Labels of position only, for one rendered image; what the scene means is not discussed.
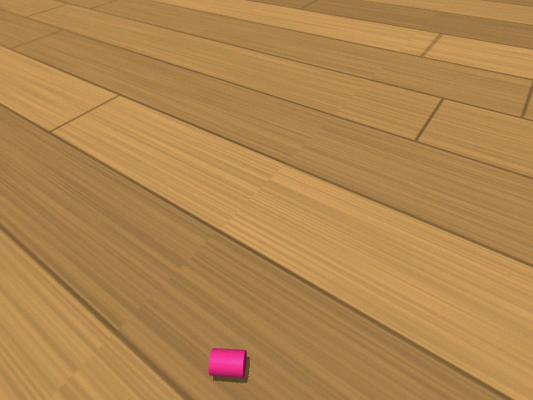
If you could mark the can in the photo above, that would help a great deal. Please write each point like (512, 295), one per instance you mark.
(227, 363)

